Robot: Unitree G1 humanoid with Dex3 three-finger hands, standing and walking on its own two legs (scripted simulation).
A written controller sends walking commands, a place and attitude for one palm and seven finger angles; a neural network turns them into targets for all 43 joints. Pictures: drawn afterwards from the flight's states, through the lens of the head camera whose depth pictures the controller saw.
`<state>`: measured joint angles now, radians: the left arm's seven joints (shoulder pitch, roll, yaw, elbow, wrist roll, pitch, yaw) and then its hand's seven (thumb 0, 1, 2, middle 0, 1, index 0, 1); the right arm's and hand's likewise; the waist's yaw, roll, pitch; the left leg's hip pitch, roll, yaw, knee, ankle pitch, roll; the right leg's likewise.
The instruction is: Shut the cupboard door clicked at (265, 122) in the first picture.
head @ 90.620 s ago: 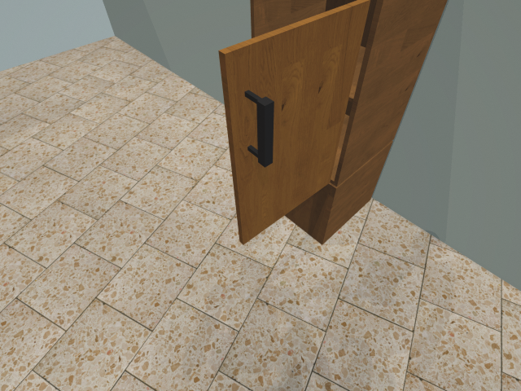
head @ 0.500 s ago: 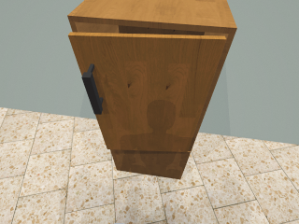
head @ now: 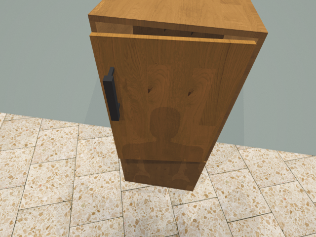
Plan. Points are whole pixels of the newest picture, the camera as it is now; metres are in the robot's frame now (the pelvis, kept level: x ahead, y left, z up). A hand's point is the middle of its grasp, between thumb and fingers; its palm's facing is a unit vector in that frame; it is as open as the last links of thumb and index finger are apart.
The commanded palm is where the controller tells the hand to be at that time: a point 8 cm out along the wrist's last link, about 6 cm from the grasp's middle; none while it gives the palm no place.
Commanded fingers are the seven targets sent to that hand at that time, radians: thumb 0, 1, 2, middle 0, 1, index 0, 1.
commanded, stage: come to a stop and stand still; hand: left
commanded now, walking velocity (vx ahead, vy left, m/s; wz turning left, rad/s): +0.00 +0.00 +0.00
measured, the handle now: (113, 95) +0.47 +0.17 +0.10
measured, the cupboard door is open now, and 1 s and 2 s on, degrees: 7 7 7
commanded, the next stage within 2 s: look again from close up in 0.48 s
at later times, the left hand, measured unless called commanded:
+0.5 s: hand out of the picture -0.02 +0.22 -0.16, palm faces +0.01 -0.98 -0.22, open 7.4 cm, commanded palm none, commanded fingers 0.00 0.90 0.90 -0.20 -0.30 -0.20 -0.30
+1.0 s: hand out of the picture -0.01 +0.17 -0.17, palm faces +0.01 -0.99 -0.16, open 7.4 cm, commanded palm none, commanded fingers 0.00 0.90 0.90 -0.20 -0.30 -0.20 -0.30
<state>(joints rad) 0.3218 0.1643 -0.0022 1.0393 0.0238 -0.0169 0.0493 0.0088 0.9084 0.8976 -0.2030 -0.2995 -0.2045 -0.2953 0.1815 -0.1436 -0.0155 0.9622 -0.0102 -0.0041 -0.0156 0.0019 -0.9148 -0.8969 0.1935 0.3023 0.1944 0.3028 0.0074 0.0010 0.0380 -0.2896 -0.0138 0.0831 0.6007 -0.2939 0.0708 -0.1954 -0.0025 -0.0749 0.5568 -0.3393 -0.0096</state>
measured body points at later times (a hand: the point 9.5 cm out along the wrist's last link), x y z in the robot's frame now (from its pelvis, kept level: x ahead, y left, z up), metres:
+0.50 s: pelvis -0.02 +0.04 +0.01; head +0.00 +0.04 +0.46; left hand -0.02 +0.27 -0.15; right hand +0.00 -0.19 -0.15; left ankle +0.02 +0.07 -0.73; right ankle -0.02 -0.11 -0.73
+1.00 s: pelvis +0.00 +0.01 +0.01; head +0.01 +0.01 +0.46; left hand -0.01 +0.22 -0.15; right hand +0.02 -0.22 -0.14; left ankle +0.02 +0.07 -0.73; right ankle -0.02 -0.11 -0.73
